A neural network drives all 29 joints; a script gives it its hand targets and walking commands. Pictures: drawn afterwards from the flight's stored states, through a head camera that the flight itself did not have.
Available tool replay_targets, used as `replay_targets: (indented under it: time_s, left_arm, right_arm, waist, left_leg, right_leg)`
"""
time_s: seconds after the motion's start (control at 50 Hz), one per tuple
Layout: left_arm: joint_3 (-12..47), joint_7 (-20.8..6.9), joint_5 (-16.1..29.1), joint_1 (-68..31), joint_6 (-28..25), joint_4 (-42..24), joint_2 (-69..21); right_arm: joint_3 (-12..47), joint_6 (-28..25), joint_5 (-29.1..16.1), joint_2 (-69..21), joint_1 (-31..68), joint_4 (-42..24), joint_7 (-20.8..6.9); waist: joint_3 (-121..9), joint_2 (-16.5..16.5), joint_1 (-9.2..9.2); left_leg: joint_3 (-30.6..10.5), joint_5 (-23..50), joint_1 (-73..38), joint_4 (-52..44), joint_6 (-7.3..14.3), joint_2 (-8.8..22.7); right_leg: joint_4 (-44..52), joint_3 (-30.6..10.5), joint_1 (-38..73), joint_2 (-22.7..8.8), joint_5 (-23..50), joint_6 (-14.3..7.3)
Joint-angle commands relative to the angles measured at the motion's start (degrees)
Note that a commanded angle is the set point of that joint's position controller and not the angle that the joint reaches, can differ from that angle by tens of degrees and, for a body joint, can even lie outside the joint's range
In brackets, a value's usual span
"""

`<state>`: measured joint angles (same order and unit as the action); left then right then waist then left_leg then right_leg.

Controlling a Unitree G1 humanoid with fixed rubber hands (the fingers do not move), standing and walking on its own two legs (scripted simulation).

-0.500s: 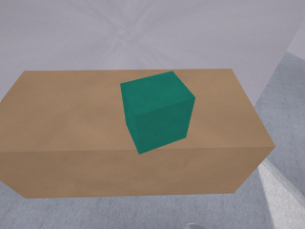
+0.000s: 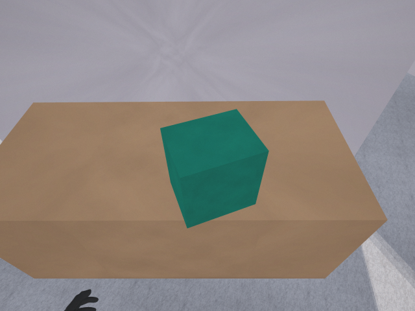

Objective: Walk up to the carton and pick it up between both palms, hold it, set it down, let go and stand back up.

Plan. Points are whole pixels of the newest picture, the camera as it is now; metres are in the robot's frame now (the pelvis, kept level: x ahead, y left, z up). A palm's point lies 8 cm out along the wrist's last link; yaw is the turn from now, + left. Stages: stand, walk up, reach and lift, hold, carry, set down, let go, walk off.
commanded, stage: walk up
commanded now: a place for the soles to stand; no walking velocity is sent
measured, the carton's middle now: (211, 169) +0.53 +0.01 -0.09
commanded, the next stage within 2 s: none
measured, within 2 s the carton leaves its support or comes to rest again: neither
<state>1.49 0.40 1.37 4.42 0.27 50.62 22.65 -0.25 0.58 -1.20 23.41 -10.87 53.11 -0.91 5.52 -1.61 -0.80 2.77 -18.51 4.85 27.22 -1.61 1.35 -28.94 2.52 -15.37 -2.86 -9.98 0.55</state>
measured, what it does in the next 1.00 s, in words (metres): walks ahead: right foot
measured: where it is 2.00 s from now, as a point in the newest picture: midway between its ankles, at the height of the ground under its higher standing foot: outside the picture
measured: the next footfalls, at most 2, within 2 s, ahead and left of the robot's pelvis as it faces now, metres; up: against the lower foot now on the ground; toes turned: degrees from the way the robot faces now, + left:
right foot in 0.74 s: +0.19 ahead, -0.18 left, +0.00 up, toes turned -1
left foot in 1.16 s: +0.19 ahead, +0.11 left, +0.00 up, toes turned -1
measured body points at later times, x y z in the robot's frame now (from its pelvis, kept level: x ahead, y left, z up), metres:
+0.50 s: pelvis +0.00 +0.00 +0.01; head +0.01 -0.01 +0.46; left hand +0.06 +0.30 -0.12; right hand +0.08 -0.30 -0.13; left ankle -0.04 +0.13 -0.73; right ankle +0.06 -0.12 -0.73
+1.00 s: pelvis +0.13 -0.08 +0.00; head +0.15 -0.10 +0.44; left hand +0.16 +0.24 -0.10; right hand +0.20 -0.41 -0.12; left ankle +0.18 +0.06 -0.68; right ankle +0.15 -0.20 -0.74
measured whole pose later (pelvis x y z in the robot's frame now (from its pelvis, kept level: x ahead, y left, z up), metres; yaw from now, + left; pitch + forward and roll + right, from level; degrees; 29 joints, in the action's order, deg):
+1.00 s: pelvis +0.13 -0.08 +0.00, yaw +0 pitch -5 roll -1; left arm -3.0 2.9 -2.2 19.3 -1.0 46.9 20.8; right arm -5.6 3.6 2.6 24.8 -16.5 44.8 -2.7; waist 8.6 3.8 1.1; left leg 0.0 -23.4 27.0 58.3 -0.1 4.0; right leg -30.4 3.7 -10.2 -1.0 -14.9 -0.2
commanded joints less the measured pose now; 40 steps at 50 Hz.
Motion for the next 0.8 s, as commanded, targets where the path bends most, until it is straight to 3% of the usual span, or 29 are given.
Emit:
replay_targets:
  time_s: [0.0, 0.02, 0.04, 0.1, 0.12, 0.14, 0.16, 0.26, 0.28, 0.32, 0.34, 0.38, 0.42, 0.44, 0.46, 0.48, 0.5, 0.52, 0.54, 0.6, 0.62, 0.64, 0.66, 0.68, 0.7, 0.72, 0.74, 0.76, 0.78]
  left_arm:
    - [-3.9, 0.6, 0.1, -2.7, -1.2, 0.2, 13.2]
    - [-3.9, 0.5, 0.0, -2.9, -1.2, 1.1, 13.6]
    - [-3.8, 0.3, -0.3, -3.4, -1.2, 1.7, 13.0]
    - [-3.2, 0.3, 0.2, -4.2, -1.4, 4.0, 11.0]
    - [-3.3, 0.2, 0.0, -4.7, -1.2, 5.3, 10.7]
    - [-3.6, 0.1, -0.2, -4.9, -1.3, 5.3, 11.2]
    - [-3.6, 0.1, 0.0, -4.6, -1.4, 6.8, 10.7]
    - [-3.8, 0.4, -0.3, -3.3, -2.0, 9.0, 10.6]
    - [-3.8, 0.5, -0.1, -4.9, -2.0, 9.7, 10.2]
    - [-4.1, 0.5, -0.3, -3.2, -2.0, 10.6, 10.4]
    - [-3.9, 0.6, 0.0, -1.7, -1.9, 10.2, 10.4]
    - [-4.3, 0.6, -0.4, -4.0, -2.0, 11.1, 8.9]
    - [-4.1, 0.7, -0.4, -3.1, -2.1, 11.2, 9.2]
    - [-6.9, -0.8, -2.2, 3.1, -2.0, 9.0, 10.6]
    - [-7.3, -1.4, -2.5, 0.9, -1.7, 8.4, 11.2]
    - [-7.5, -2.2, -2.6, -1.9, -1.0, 6.4, 8.8]
    - [-7.7, -3.1, -2.9, -6.6, -0.5, 3.5, 8.2]
    - [-8.2, -3.5, -3.5, -6.4, -0.6, 0.9, 8.1]
    - [-8.7, -3.7, -3.6, -4.4, -0.9, 0.5, 9.1]
    - [-8.9, -4.8, -3.7, -0.7, -1.8, -0.8, 8.3]
    - [-8.9, -5.1, -3.7, -0.9, -1.9, -1.2, 7.9]
    - [-8.8, -5.4, -3.2, 3.8, -1.7, -1.0, 6.9]
    - [-9.1, -5.0, -2.9, 9.7, -1.1, 0.5, 6.5]
    - [-9.5, -4.3, -2.7, 13.4, -0.9, 1.8, 8.7]
    - [-10.2, -3.4, -2.3, 19.5, -1.1, 3.3, 10.5]
    - [-11.0, -2.1, -2.9, 23.7, -0.7, 3.4, 13.8]
    - [-11.7, -1.1, -3.0, 24.4, -1.0, 0.2, 18.9]
    - [-12.0, -0.1, -3.0, 19.4, -0.5, -1.9, 18.4]
    - [-11.8, 0.3, -3.2, 17.5, -0.9, -3.8, 20.8]
  right_arm:
    - [-3.2, -1.2, -0.3, 12.0, 3.1, -1.3, 0.4]
    - [-2.9, -1.3, -0.3, 11.2, 2.8, -0.2, 0.4]
    - [-2.7, -1.1, -0.5, 10.1, 3.2, 0.4, 0.5]
    - [-2.9, -1.8, -0.4, 11.1, 5.0, 1.9, 0.6]
    - [-3.1, -1.7, 0.0, 11.0, 4.2, 3.3, 0.6]
    - [-2.7, -1.7, -0.3, 10.8, 4.9, 4.0, 0.8]
    - [-3.1, -1.7, 0.0, 10.7, 6.0, 3.9, 0.8]
    - [-3.0, -2.1, -0.4, 9.8, 5.3, 6.7, 0.9]
    - [-3.0, -2.3, -0.2, 9.5, 5.7, 7.6, 1.0]
    - [-2.9, -2.4, -0.4, 9.1, 6.6, 8.3, 1.1]
    - [-2.8, -2.4, -0.2, 8.9, 5.3, 8.0, 1.0]
    - [-3.5, -2.1, 0.6, 9.4, 7.8, 8.2, 1.2]
    - [-3.5, -2.2, 0.4, 9.4, 6.4, 8.8, 1.3]
    - [-5.2, -2.7, 2.8, 10.5, -0.2, 6.1, 1.2]
    - [-5.7, -2.4, 3.1, 12.0, -0.7, 5.8, 1.0]
    - [-6.0, -2.4, 3.6, 13.5, -2.0, 5.0, 1.4]
    - [-7.5, -2.9, 4.1, 15.7, -3.9, 4.5, 2.0]
    - [-7.6, -3.8, 4.3, 15.9, -5.3, 4.3, 2.7]
    - [-7.9, -4.0, 4.6, 14.5, -3.9, 3.6, 3.1]
    - [-8.1, -4.4, 4.1, 13.2, -2.2, -0.6, 2.7]
    - [-7.8, -4.5, 3.9, 11.5, -3.8, -1.8, 2.5]
    - [-7.6, -4.2, 4.0, 10.9, -1.1, -2.3, 1.8]
    - [-7.5, -3.9, 3.7, 11.5, 1.5, -3.7, 1.4]
    - [-7.5, -3.5, 3.3, 10.6, 1.3, -4.4, 0.8]
    - [-7.0, -2.8, 3.9, 8.5, -0.7, -4.9, 0.3]
    - [-5.6, -2.4, 4.5, 5.4, -4.9, -6.2, 0.1]
    - [-5.4, -1.6, 3.5, 3.8, -6.8, -8.2, -0.3]
    - [-6.8, -0.1, 3.1, 7.8, -5.1, -9.3, 0.0]
    - [-8.0, 0.2, 2.4, 11.0, -7.5, -10.0, -0.1]
  waist:
    - [-6.5, 5.2, 1.04]
    - [-7.4, 4.8, 1.66]
    - [-6.8, 1.2, 0.7]
    - [-8.1, 3.1, 1.29]
    - [-7.0, 4.0, 1.37]
    - [-7.3, 1.5, 0.17]
    - [-7.4, 4.2, 0.81]
    - [-5.2, 1.0, 0.68]
    - [-4.0, 2.2, 0.21]
    - [-6.2, 0.0, 1.09]
    - [-7.9, 2.4, 0.38]
    - [-4.4, 0.8, 0.36]
    - [-4.6, 0.6, 0.9]
    - [-9.7, 2.4, -0.33]
    - [-1.9, 1.6, -0.3]
    - [2.4, 6.0, -2.29]
    - [4.1, 8.8, -4.5]
    - [6.1, 6.8, -4.13]
    - [4.8, 7.6, -2.52]
    - [2.7, 8.2, -0.11]
    - [1.9, 7.9, -0.6]
    - [0.4, 10.5, 1.09]
    - [-0.6, 10.2, 4.79]
    - [-0.9, 8.9, 4.75]
    - [-3.2, 3.8, 6.23]
    - [-5.8, -10.8, 8.83]
    - [-5.9, -15.2, 7.2]
    - [0.1, -5.4, 6.86]
    - [1.4, -7.2, 4.66]
  left_leg:
    - [-4.4, 15.5, 3.7, -6.6, 3.1, 7.3]
    - [-5.2, 14.8, 2.3, -8.0, 2.7, 6.8]
    - [-4.7, 14.6, 2.0, -8.6, 3.0, 8.1]
    - [-4.8, 14.3, 1.3, -9.4, 2.8, 7.4]
    - [-4.6, 12.5, 2.6, -10.9, 2.6, 7.5]
    - [-4.4, 10.7, 0.9, -11.4, 3.5, 7.9]
    - [-5.7, 10.8, 1.5, -12.8, 3.7, 8.6]
    - [-4.4, 8.4, 1.8, -12.7, 2.8, 7.3]
    - [-5.5, 9.3, 2.5, -13.2, 2.9, 7.6]
    - [-5.3, 10.4, 2.7, -13.2, 2.9, 7.4]
    - [-5.1, 8.5, -0.4, -13.5, 2.8, 7.3]
    - [-4.4, 6.5, 1.5, -14.3, 3.1, 7.6]
    - [-4.9, 6.9, 1.4, -14.6, 3.1, 7.7]
    - [-4.2, -18.5, -1.1, -12.6, 6.3, 6.2]
    - [-8.9, -27.2, 2.0, -14.2, 8.2, 8.2]
    - [-15.9, -33.3, 1.5, -20.5, 10.5, 14.2]
    - [-21.0, -29.3, -2.5, -24.0, 13.3, 19.5]
    - [-21.3, -26.0, -7.3, -25.1, 15.6, 22.5]
    - [-21.2, -20.9, -6.9, -23.6, 16.2, 23.2]
    - [-11.8, -9.1, -11.4, -18.9, 14.0, 18.5]
    - [-9.4, -5.3, -10.2, -17.3, 13.4, 16.8]
    - [-3.4, -9.0, -1.3, -14.7, 12.4, 14.1]
    - [-1.0, -9.8, 6.2, -10.3, 10.5, 12.6]
    - [0.8, -15.0, 13.1, -4.7, 9.2, 10.4]
    - [4.4, -18.0, 18.8, 6.0, 7.9, 6.6]
    - [5.9, -21.8, 28.5, 21.9, 6.8, 2.7]
    - [1.1, -22.5, 32.7, 33.9, 3.9, -2.1]
    - [-4.7, -19.6, 29.9, 38.5, 4.0, 1.1]
    - [-6.4, -18.9, 26.6, 39.9, 5.1, 2.5]
  right_leg:
    - [5.0, -6.2, 7.9, -6.7, 16.4, -2.7]
    - [5.6, -6.4, 8.1, -7.4, 14.6, -2.8]
    - [6.1, -5.5, 7.4, -6.5, 13.7, -2.5]
    - [7.8, -5.5, 9.1, -6.2, 14.7, -2.3]
    - [8.0, -5.5, 10.0, -6.1, 10.0, -2.4]
    - [9.2, -6.1, 8.8, -5.8, 9.1, -1.8]
    - [9.6, -5.7, 9.0, -5.9, 7.6, -1.5]
    - [12.4, -7.4, 8.2, -6.1, 7.4, -1.9]
    - [12.1, -6.4, 7.5, -6.2, 7.2, -2.1]
    - [12.1, -5.0, 11.2, -6.0, 8.8, -1.2]
    - [13.0, -6.9, 9.2, -6.3, 6.1, -1.1]
    - [13.3, -5.2, 6.6, -5.1, 5.0, -1.3]
    - [13.9, -7.3, 7.4, -5.9, 3.5, -1.3]
    - [8.4, -1.6, 6.8, -1.7, -19.6, -3.2]
    - [5.8, -0.3, -1.3, -0.8, -23.7, -3.7]
    - [-1.4, 1.3, -9.5, 0.8, -20.0, -2.7]
    - [-11.0, 0.3, -17.4, -0.4, -13.3, -2.0]
    - [-13.2, -3.0, -23.2, -2.1, -12.1, -1.9]
    - [-16.5, -6.3, -22.1, -4.1, -12.0, -1.7]
    - [-12.3, -5.0, -20.7, -3.3, -11.7, -3.3]
    - [-8.9, -3.5, -17.1, -3.2, -8.8, -3.4]
    - [-6.4, -0.8, -5.7, -2.4, -7.0, -2.7]
    - [-3.3, 2.6, 4.5, -0.1, -0.6, -3.1]
    - [-3.5, 2.1, 12.2, 1.2, -1.8, -2.5]
    - [-2.6, 2.6, 20.8, 2.1, -3.8, -2.4]
    - [2.8, -6.5, 27.2, -3.4, -14.3, -3.3]
    - [19.4, -37.0, 21.3, -18.2, -34.7, -9.6]
    - [24.2, -39.7, 11.4, -20.8, -42.5, -12.9]
    - [24.6, -41.8, 5.9, -21.4, -43.1, -15.3]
